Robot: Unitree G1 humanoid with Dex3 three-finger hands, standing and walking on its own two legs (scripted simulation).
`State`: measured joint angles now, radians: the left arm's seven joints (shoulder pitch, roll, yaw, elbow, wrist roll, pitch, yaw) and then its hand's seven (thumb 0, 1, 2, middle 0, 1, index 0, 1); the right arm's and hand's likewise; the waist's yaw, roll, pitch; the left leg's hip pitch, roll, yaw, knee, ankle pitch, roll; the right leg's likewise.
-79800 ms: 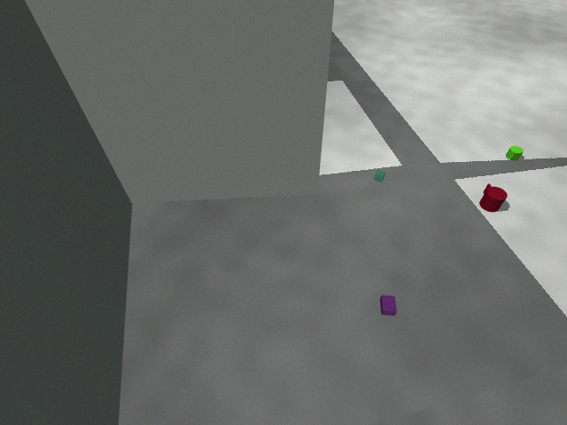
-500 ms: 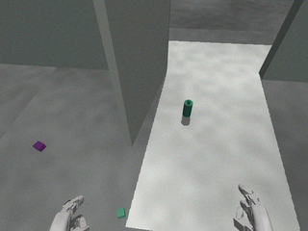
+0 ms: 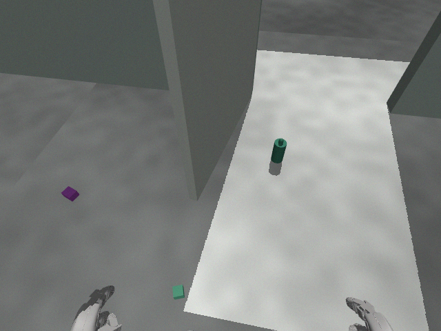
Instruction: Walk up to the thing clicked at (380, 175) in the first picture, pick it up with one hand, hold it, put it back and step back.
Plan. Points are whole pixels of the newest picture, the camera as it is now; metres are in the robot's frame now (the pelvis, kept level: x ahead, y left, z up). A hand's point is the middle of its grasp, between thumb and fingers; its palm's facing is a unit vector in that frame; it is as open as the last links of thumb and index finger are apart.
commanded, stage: stand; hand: left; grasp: from above
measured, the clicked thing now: (178, 292) +0.36 +0.20 -0.72
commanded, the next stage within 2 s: none
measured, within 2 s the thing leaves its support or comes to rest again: neither
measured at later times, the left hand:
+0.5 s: hand out of the picture +0.05 +0.24 -0.12, palm faces +0.04 -0.94 -0.33, open 7.4 cm
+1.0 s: hand out of the picture +0.04 +0.24 -0.12, palm faces +0.02 -0.94 -0.34, open 7.4 cm
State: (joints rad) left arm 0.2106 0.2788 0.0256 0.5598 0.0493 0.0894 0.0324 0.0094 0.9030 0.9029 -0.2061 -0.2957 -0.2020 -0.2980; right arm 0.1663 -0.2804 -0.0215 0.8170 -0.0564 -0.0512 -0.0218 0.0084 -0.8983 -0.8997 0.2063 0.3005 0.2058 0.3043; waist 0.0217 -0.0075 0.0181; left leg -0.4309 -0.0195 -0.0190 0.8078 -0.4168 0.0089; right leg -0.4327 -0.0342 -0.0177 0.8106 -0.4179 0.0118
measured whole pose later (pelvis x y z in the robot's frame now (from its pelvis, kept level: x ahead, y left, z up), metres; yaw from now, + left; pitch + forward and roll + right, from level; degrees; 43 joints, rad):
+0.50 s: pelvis +0.00 +0.01 +0.04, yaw +0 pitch -4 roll +0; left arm 0.17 0.27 0.03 1.10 0.03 0.01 0.04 0.01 0.90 0.90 -0.21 -0.30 -0.20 -0.30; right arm 0.15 -0.28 -0.04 1.10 -0.02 0.00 -0.03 0.00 -0.90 -0.90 0.20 0.30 0.20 0.30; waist 0.02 0.02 0.06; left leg -0.11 -0.03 -0.03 0.41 -0.22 0.01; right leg -0.11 -0.04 -0.03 0.40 -0.22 0.03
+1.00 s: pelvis +0.00 +0.00 +0.04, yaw +0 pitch -3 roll +0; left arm 0.14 0.30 0.03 1.16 0.03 0.00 0.02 0.01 0.90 0.90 -0.21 -0.30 -0.20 -0.30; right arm 0.14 -0.32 -0.02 1.15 -0.02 0.00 -0.01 0.00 -0.90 -0.90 0.20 0.30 0.20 0.30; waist 0.01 0.02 0.06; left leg -0.11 -0.01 -0.03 0.35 -0.18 0.00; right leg -0.10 -0.02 -0.03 0.34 -0.18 0.01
